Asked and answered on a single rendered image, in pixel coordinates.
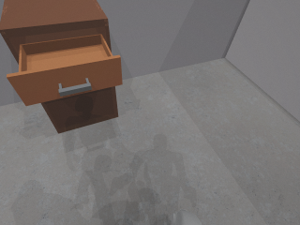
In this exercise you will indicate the right robot thigh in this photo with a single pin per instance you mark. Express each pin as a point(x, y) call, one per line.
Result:
point(183, 217)

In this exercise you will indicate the handle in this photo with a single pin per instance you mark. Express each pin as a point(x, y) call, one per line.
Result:
point(74, 89)

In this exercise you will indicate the cabinet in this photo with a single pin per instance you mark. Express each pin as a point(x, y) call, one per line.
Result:
point(32, 21)

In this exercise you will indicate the drawer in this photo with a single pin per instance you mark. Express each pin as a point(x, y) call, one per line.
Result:
point(69, 61)

